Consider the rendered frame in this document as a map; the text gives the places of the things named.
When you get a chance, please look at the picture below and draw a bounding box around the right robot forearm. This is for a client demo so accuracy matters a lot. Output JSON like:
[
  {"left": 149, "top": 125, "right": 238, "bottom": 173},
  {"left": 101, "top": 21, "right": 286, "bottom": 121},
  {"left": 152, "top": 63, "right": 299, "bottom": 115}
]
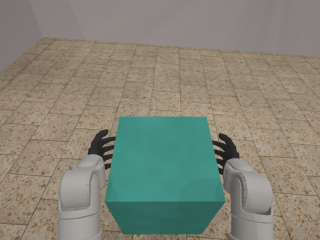
[{"left": 223, "top": 158, "right": 274, "bottom": 240}]

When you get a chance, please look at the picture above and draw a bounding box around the carton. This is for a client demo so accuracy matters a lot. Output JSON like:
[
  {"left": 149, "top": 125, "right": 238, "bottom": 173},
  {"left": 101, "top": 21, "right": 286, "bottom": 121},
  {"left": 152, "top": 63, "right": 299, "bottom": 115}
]
[{"left": 104, "top": 116, "right": 226, "bottom": 235}]

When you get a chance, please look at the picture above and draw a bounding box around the robot right hand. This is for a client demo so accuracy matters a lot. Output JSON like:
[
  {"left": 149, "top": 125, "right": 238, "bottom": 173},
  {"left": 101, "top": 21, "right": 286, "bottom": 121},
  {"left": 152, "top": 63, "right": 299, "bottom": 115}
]
[{"left": 212, "top": 133, "right": 240, "bottom": 175}]

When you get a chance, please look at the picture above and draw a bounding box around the left robot forearm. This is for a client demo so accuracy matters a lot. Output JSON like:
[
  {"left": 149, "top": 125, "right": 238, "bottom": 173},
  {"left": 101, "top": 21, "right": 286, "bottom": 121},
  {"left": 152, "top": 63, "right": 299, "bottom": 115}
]
[{"left": 55, "top": 154, "right": 106, "bottom": 240}]

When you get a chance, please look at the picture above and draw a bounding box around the robot left hand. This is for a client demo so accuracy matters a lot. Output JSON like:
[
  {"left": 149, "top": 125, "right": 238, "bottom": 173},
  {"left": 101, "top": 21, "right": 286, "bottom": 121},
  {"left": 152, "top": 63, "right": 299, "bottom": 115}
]
[{"left": 88, "top": 129, "right": 116, "bottom": 170}]

